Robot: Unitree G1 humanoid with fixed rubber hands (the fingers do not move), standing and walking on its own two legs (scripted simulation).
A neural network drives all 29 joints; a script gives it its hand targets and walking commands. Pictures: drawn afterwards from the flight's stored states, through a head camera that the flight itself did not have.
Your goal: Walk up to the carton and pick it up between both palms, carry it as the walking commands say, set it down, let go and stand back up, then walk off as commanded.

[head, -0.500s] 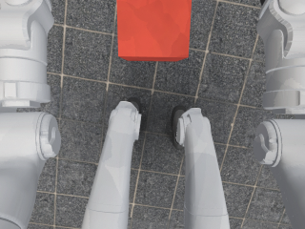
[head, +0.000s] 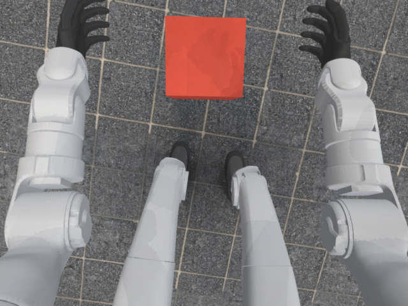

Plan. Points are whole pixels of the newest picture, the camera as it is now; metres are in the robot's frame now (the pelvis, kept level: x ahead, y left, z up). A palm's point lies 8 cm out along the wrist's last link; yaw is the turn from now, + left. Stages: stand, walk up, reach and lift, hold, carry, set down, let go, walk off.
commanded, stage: let go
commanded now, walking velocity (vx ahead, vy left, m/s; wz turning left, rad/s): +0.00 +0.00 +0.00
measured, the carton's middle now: (203, 65) +0.52 +0.03 -0.55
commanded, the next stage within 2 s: stand in 1.16 s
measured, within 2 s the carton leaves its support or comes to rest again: neither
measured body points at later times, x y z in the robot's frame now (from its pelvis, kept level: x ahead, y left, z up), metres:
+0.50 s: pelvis +0.07 +0.00 +0.07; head +0.20 +0.01 +0.50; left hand +0.33 +0.23 -0.02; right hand +0.34 -0.21 -0.02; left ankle +0.12 +0.10 -0.64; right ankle +0.09 -0.13 -0.64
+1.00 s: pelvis +0.12 -0.01 +0.10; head +0.15 -0.01 +0.55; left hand +0.29 +0.22 +0.02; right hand +0.30 -0.25 +0.02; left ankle +0.12 +0.10 -0.64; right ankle +0.09 -0.13 -0.64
